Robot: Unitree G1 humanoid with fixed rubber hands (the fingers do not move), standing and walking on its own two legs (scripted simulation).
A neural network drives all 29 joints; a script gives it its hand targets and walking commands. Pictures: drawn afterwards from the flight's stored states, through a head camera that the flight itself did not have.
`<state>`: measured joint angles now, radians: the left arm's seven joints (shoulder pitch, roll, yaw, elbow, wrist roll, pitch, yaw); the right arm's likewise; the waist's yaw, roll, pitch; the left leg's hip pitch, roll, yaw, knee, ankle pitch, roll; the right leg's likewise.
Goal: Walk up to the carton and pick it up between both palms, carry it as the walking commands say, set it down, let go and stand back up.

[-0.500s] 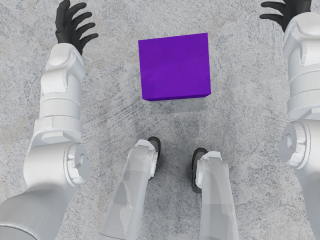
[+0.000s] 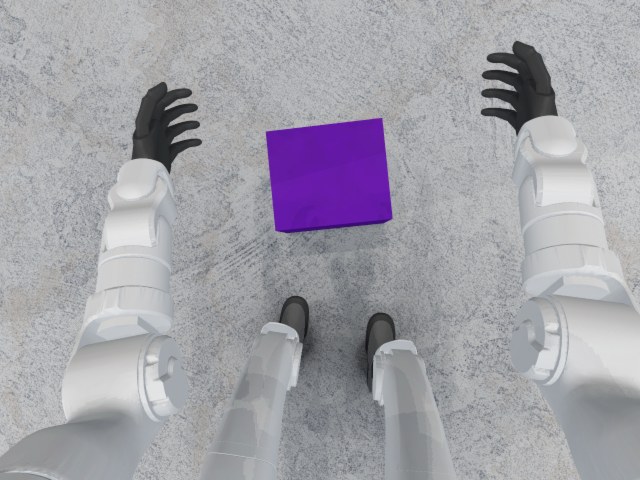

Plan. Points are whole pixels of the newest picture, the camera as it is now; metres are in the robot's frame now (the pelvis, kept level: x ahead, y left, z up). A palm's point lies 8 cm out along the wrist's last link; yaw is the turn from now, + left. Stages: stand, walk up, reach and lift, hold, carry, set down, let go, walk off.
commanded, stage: let go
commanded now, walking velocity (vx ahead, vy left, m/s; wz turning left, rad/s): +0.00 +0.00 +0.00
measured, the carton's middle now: (329, 181) +0.50 +0.07 -0.59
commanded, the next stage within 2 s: stand in 1.26 s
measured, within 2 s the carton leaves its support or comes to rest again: neither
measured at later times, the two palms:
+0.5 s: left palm (53, 320) +0.26 +0.26 +0.00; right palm (593, 306) +0.32 -0.19 -0.01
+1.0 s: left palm (59, 358) +0.24 +0.23 +0.03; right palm out of the picture +0.23 -0.23 +0.03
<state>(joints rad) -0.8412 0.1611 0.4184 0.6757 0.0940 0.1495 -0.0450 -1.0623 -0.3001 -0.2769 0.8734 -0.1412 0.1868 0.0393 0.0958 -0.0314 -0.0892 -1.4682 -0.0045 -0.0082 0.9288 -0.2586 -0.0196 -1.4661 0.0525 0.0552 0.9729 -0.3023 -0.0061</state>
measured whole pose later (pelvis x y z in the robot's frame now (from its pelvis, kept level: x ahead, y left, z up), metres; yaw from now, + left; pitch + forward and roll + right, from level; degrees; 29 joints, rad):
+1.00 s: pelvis +0.07 +0.00 +0.10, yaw +1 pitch -5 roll +0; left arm 0.19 0.21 0.04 0.43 0.03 0.15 -0.07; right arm 0.22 -0.22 -0.04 0.43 -0.02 0.13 0.07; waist -0.01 -0.01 0.11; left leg -0.09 -0.02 -0.04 0.44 -0.26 0.00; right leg -0.06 0.02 0.04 0.46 -0.30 -0.01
